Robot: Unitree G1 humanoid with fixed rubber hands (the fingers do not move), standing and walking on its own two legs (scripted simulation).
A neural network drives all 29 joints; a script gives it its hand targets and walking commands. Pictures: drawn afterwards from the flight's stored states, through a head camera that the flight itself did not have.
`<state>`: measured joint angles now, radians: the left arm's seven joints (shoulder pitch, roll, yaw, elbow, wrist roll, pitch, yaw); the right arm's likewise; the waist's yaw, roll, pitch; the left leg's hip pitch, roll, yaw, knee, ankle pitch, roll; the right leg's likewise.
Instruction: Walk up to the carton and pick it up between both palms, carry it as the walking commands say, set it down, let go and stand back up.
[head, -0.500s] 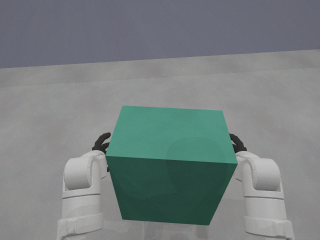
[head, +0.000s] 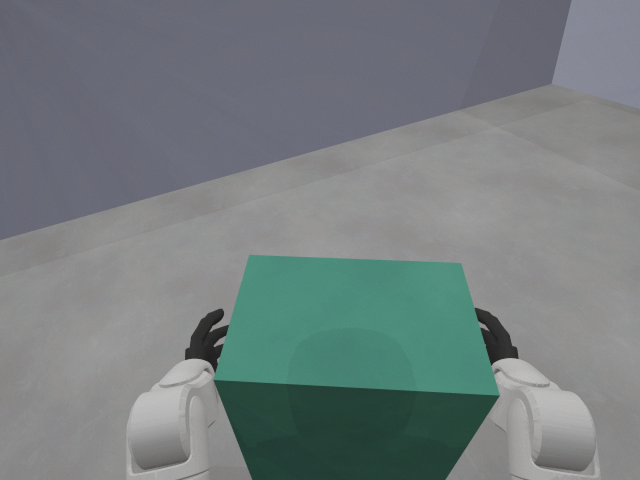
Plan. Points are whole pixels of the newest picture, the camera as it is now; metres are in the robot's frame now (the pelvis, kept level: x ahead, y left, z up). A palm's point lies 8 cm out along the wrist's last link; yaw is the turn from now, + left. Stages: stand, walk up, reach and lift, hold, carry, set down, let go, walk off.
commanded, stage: carry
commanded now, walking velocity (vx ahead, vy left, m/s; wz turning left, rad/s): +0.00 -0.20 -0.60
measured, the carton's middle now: (348, 383) +0.26 -0.01 +0.04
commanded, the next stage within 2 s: none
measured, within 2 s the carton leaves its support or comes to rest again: neither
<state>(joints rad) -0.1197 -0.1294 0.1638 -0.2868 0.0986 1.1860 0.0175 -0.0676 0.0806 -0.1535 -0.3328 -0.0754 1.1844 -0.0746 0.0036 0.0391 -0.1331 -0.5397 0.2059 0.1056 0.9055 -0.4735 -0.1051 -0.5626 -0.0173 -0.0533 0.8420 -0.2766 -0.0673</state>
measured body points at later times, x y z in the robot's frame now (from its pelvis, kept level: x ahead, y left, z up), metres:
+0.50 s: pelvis -0.15 -0.16 +0.01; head -0.18 -0.19 +0.46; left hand +0.13 -0.06 +0.08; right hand +0.07 -0.39 +0.05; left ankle -0.07 +0.00 -0.65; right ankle -0.14 -0.29 -0.70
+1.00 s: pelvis -0.24 -0.19 +0.03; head -0.30 -0.19 +0.48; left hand +0.05 -0.07 +0.11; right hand -0.01 -0.40 +0.10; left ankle -0.16 -0.09 -0.69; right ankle -0.14 -0.29 -0.70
